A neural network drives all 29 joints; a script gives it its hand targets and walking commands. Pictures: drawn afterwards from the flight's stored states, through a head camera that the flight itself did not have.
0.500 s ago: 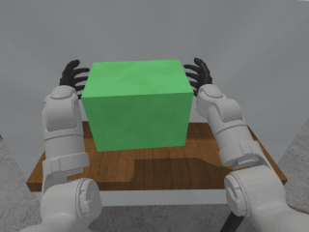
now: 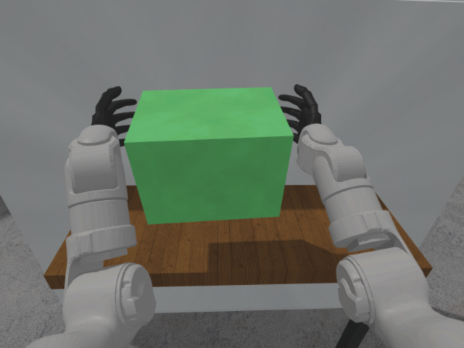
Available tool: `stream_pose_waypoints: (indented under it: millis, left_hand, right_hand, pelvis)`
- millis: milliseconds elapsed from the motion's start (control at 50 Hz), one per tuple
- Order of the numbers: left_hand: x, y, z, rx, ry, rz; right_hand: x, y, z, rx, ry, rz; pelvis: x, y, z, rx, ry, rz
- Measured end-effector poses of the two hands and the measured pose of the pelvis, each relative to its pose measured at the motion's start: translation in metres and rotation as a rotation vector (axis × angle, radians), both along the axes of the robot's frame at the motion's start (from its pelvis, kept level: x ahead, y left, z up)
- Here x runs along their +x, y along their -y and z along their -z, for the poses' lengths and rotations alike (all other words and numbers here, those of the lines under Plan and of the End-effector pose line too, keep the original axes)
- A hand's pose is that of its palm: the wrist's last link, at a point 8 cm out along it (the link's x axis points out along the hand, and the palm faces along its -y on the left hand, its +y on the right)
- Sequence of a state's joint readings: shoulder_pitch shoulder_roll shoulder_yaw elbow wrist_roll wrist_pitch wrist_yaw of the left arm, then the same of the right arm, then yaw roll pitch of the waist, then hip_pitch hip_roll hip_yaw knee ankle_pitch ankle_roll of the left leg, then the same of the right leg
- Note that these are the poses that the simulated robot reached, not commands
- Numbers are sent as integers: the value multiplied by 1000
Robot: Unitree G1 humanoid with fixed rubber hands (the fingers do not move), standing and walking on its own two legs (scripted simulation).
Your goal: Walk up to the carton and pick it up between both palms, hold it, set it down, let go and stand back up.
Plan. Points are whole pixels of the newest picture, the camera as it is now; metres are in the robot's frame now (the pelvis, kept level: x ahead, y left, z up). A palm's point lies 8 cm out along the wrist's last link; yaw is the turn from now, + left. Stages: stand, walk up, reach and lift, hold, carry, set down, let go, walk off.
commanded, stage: hold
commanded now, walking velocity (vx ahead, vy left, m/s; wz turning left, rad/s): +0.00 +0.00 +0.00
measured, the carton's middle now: (211, 153) +0.39 +0.01 +0.22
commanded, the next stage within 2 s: set down in 0.06 s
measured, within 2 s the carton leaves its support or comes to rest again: neither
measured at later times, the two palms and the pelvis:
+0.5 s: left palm (104, 129) +0.39 +0.18 +0.28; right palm (296, 132) +0.39 -0.14 +0.26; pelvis +0.01 +0.00 +0.00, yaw +2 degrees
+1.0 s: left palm (123, 158) +0.40 +0.16 +0.22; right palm (298, 154) +0.40 -0.15 +0.21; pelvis +0.01 +0.01 +0.00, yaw +1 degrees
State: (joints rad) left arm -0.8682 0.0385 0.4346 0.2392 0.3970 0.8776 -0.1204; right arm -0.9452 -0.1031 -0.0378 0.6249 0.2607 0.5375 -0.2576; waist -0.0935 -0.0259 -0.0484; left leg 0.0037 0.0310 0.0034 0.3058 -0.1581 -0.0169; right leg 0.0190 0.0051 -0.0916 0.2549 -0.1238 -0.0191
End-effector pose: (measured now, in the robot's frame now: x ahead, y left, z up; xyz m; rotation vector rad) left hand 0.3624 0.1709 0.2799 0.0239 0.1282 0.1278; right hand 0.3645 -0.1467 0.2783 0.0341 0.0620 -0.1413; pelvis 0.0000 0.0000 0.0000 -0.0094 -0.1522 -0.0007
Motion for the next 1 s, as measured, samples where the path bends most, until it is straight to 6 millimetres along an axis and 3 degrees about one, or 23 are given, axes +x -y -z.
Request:
stream_pose_waypoints:
  millis: [180,380,460,620,720,800,1000]
  left_hand:
    - [2,-3,-6,2,19,-1]
    - [12,-7,-23,12,142,-7]
    - [20,-9,-11,26,137,-9]
    - [30,-9,48,30,81,-5]
    - [30,-5,72,27,72,-4]
    - [31,-1,78,20,62,2]
    - [34,7,61,34,37,-6]
  right_hand:
    - [3,-3,-6,2,19,-1]
    - [15,-7,-13,13,153,2]
    - [23,-9,2,4,172,3]
    - [33,-9,57,-26,143,0]
    - [33,-5,75,-44,144,-1]
    - [33,-1,78,-55,137,6]
    - [38,7,67,-40,121,-2]
  pelvis:
    - [-1,2,0,0,-6,-12]
    - [5,1,0,4,28,-26]
    - [10,0,0,3,41,-31]
    - [17,-2,0,-4,36,-32]
    - [18,-4,1,-10,18,-32]
    - [17,-5,0,-10,4,-29]
    - [13,-6,0,-4,1,-18]
